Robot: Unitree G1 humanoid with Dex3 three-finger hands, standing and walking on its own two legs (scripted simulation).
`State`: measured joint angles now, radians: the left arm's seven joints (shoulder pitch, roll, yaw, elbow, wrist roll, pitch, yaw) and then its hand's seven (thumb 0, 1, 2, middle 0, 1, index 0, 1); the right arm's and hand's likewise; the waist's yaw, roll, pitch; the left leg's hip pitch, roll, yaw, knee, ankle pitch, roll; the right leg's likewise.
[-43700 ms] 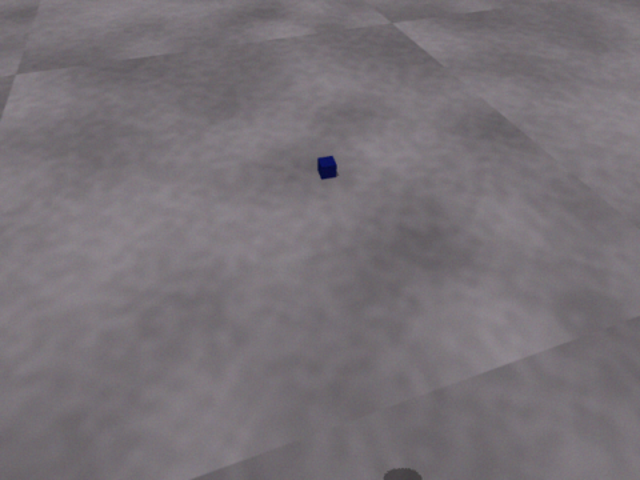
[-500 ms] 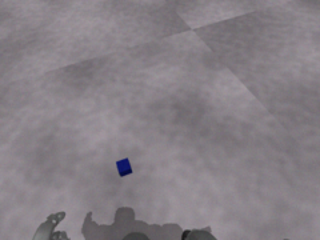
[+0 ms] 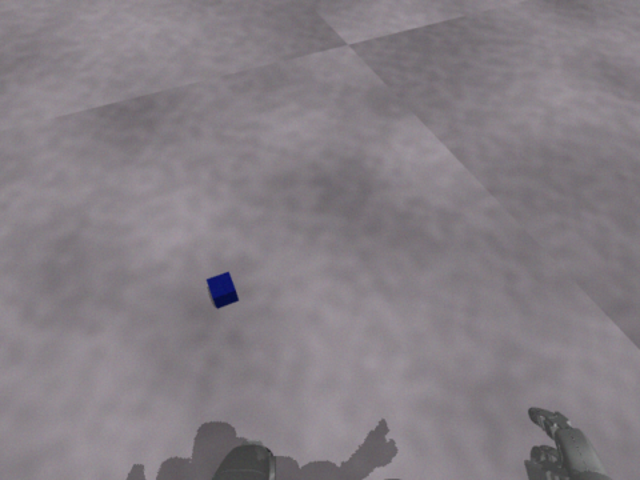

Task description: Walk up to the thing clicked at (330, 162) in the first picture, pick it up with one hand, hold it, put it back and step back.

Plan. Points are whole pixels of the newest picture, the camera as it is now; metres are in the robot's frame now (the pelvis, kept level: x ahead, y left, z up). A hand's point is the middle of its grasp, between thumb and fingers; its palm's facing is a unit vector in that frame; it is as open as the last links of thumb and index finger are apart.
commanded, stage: step back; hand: left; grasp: from above
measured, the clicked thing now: (222, 290) +0.70 +0.32 -0.71
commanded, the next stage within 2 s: stand in 1.90 s
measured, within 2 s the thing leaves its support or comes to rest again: neither
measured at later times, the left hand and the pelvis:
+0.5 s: hand out of the picture -0.05 +0.25 -0.14, palm faces +0.10 -0.94 -0.34, open 7.4 cm; pelvis -0.16 -0.02 +0.01, yaw +7 degrees
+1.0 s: hand out of the picture -0.26 +0.22 -0.12, palm faces +0.10 -0.90 -0.42, open 7.4 cm; pelvis -0.30 -0.07 +0.01, yaw +6 degrees
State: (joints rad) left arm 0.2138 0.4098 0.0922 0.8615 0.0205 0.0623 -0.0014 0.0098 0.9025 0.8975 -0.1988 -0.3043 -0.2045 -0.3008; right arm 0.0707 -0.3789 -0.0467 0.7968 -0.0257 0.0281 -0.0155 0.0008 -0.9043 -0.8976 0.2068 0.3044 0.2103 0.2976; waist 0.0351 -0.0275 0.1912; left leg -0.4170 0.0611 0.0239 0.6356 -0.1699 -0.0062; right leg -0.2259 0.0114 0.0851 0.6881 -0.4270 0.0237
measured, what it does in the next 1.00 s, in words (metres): walks backwards: left foot, then right foot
